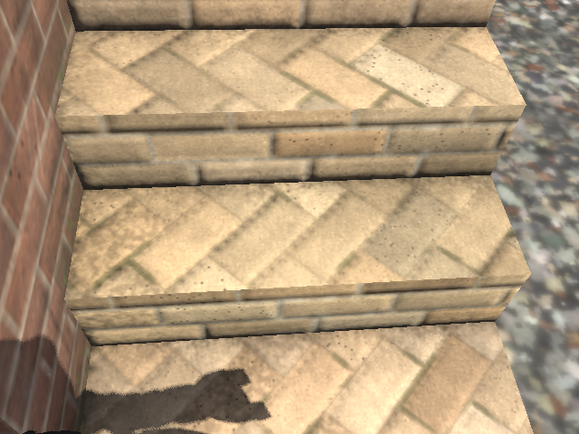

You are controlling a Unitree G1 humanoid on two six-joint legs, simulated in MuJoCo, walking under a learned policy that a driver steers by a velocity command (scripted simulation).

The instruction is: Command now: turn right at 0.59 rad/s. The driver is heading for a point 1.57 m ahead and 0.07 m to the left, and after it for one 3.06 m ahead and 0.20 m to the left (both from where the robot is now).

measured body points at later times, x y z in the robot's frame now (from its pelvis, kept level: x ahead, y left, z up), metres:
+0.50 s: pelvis +0.01 -0.04 +0.00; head +0.02 -0.05 +0.44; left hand +0.24 +0.16 -0.08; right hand +0.08 -0.33 -0.12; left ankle +0.01 +0.10 -0.72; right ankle +0.00 -0.14 -0.74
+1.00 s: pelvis +0.02 -0.03 +0.00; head +0.02 -0.03 +0.45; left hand +0.16 +0.21 -0.13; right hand +0.09 -0.29 -0.12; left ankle +0.02 +0.10 -0.74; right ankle +0.00 -0.14 -0.74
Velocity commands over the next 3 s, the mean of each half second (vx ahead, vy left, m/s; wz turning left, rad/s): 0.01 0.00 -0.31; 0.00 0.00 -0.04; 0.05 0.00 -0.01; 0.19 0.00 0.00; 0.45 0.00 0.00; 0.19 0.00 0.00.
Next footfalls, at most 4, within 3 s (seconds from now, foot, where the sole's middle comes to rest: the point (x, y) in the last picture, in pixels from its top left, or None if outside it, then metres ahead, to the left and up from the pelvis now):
0.22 right None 0.04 -0.15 -0.78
0.54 left None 0.06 0.10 -0.78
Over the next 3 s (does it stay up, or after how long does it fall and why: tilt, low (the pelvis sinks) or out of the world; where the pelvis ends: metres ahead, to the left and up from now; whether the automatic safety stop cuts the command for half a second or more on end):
stays up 0.03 -0.02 0.01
